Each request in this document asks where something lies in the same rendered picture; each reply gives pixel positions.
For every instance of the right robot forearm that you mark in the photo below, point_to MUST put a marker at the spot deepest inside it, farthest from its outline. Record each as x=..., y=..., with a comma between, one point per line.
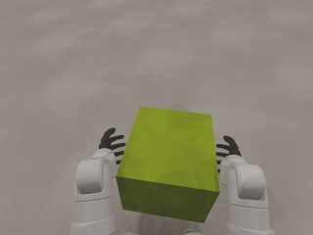
x=247, y=197

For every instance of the left robot hand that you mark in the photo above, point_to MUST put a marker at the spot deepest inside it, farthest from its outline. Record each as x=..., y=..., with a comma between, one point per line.
x=107, y=140

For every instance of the left robot forearm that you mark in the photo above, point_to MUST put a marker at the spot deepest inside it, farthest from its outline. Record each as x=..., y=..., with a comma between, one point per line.
x=93, y=195

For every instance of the carton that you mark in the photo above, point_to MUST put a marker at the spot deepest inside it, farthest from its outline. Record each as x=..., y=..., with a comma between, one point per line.
x=169, y=165

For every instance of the right robot hand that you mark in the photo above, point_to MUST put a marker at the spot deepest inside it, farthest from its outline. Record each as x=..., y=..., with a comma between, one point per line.
x=233, y=149

